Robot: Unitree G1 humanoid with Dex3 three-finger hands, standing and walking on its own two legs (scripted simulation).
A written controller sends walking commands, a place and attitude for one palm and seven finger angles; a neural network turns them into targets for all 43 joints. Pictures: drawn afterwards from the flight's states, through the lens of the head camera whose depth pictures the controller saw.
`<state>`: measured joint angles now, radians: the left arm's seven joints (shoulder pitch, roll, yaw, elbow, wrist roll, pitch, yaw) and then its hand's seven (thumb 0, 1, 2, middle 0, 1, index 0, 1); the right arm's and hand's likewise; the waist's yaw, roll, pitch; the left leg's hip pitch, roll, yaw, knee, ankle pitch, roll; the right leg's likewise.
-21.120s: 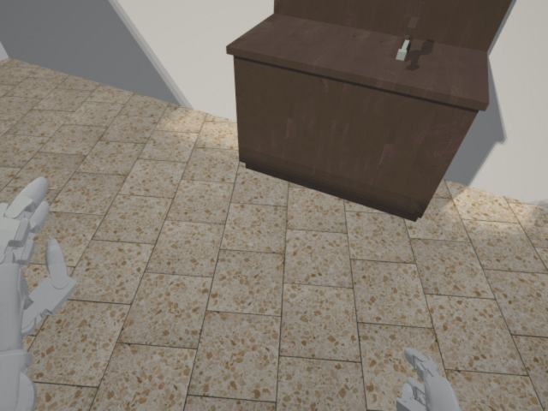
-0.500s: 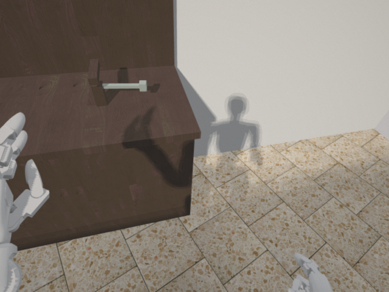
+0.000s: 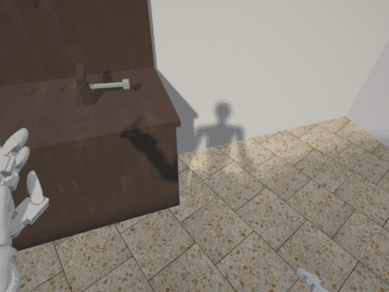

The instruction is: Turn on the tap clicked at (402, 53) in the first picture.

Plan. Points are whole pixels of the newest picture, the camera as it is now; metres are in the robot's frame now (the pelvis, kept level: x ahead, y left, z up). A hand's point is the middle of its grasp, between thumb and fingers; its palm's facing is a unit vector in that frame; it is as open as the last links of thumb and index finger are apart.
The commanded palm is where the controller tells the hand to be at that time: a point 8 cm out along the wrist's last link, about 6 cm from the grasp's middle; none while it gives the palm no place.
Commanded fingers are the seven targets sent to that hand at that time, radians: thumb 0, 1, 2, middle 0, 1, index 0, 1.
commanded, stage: stop stepping back and stand still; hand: left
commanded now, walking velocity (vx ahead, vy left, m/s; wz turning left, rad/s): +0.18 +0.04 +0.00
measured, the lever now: (126, 84) +0.85 +0.31 +0.02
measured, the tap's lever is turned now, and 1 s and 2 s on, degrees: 81 81 81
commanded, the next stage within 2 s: stand and check the lever's angle in 0.36 s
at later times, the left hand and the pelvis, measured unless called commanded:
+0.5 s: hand (33, 219) +0.18 +0.25 +0.16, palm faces +0.46 -0.83 -0.32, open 7.4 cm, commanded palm +0.14 +0.29 +0.18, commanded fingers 0.00 0.90 0.90 -0.20 -0.30 -0.20 -0.30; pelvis -0.02 +0.00 +0.00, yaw +1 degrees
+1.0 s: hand (21, 231) +0.17 +0.27 +0.15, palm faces +0.42 -0.85 -0.33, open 7.4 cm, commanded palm +0.12 +0.30 +0.18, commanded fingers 0.00 0.90 0.90 -0.20 -0.30 -0.20 -0.30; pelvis -0.04 +0.02 +0.01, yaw +0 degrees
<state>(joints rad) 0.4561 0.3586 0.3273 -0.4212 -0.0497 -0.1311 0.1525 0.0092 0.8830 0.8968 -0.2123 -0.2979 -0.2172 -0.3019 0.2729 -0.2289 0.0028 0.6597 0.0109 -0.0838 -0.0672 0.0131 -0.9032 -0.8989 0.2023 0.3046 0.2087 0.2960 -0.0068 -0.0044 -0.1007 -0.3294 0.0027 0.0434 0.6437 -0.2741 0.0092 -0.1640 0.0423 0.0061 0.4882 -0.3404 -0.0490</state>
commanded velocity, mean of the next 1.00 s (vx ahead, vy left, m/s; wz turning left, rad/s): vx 0.04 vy -0.01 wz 0.00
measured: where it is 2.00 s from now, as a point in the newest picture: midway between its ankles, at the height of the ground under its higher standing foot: outside the picture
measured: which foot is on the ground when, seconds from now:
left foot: up 0.00-0.00, down 0.02-1.00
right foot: down 0.00-1.00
